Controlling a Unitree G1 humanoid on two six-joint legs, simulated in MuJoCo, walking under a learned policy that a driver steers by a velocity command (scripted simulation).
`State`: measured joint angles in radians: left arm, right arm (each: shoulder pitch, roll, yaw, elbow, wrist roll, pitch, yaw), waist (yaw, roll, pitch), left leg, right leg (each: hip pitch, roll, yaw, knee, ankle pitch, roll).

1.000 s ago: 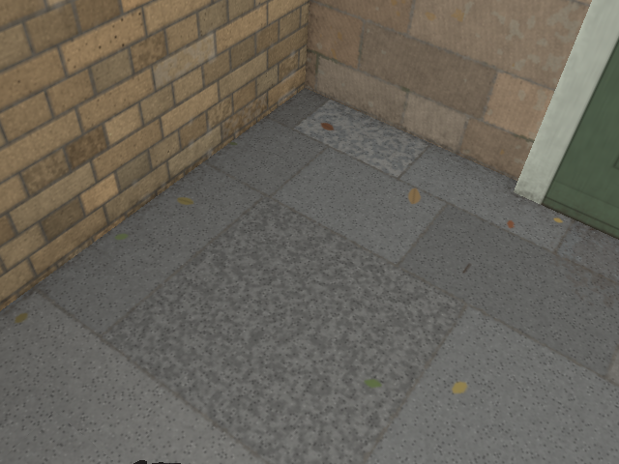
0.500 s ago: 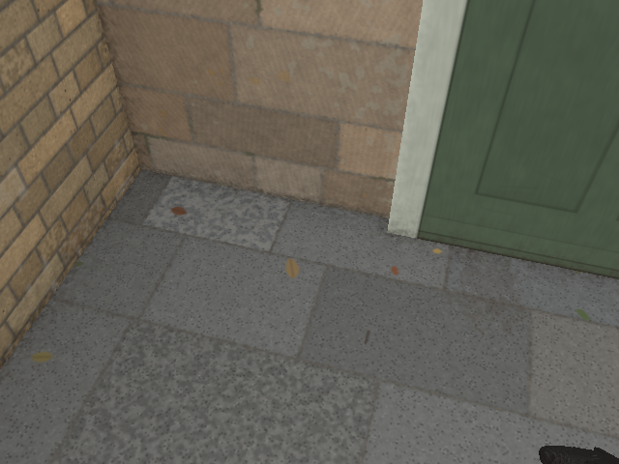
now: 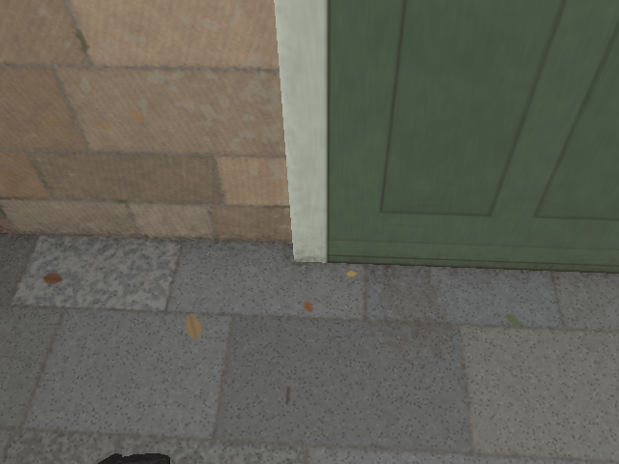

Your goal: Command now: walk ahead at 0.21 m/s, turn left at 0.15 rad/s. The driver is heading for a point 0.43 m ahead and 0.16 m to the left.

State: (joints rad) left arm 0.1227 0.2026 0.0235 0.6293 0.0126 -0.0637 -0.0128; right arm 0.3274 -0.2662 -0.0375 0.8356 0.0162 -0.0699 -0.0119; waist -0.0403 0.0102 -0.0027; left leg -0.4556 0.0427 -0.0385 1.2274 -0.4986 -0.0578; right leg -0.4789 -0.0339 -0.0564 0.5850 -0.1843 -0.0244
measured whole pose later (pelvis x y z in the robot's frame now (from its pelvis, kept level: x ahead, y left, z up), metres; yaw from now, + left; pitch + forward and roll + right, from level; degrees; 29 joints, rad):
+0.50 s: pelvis +0.08 +0.05 +0.01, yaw +15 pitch +5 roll -2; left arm 0.10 0.28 0.09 0.73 0.02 0.00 0.06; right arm 0.21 -0.25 -0.07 0.61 -0.01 0.01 -0.03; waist -0.02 -0.03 -0.01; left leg -0.44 -0.04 -0.03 0.54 -0.19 0.06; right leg -0.61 -0.02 0.02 1.19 -0.45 0.06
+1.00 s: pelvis +0.10 +0.02 +0.02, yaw +30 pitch +3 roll +1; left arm 0.25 0.25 0.07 0.75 0.01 -0.02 0.04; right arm 0.22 -0.30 -0.08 0.61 0.00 0.03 -0.01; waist 0.04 0.04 -0.05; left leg -0.54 -0.04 -0.06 1.04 -0.35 -0.04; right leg -0.26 -0.02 0.03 0.43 -0.23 -0.01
